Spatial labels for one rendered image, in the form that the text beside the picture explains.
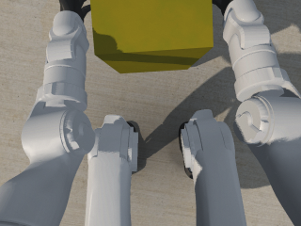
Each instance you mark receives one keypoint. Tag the robot right hand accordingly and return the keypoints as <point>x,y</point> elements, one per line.
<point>222,4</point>

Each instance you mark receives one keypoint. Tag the right robot upper arm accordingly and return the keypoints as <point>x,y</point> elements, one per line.
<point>271,128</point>

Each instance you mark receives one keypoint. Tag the robot left forearm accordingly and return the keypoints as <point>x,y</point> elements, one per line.
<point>65,69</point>

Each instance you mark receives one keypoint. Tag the robot left hand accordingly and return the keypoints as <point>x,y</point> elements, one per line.
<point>75,6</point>

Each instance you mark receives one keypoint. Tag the robot right forearm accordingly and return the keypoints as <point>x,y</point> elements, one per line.
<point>252,54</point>

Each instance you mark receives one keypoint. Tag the carton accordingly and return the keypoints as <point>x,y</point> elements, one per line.
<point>142,36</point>

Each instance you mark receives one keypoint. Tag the left robot shin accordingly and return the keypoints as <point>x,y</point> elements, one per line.
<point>113,119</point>

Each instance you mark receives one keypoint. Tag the right robot thigh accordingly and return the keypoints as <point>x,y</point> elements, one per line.
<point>218,193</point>

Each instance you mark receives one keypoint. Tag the left robot upper arm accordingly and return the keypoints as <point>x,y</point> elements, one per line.
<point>55,143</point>

